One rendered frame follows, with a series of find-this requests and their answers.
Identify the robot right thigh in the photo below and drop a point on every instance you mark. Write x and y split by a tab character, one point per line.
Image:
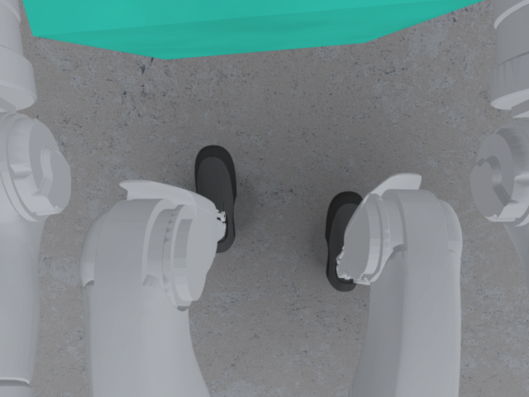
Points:
412	341

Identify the left robot forearm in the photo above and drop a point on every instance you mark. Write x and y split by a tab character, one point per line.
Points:
17	80

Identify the left robot foot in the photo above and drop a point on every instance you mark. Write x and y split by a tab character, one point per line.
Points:
215	179

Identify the carton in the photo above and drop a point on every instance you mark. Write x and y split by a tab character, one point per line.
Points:
176	29

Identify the right robot forearm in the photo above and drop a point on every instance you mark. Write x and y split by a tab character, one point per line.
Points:
509	81

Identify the robot right upper arm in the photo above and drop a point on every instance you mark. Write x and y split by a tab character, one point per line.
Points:
499	184

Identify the robot left upper arm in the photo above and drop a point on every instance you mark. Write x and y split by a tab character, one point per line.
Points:
35	182

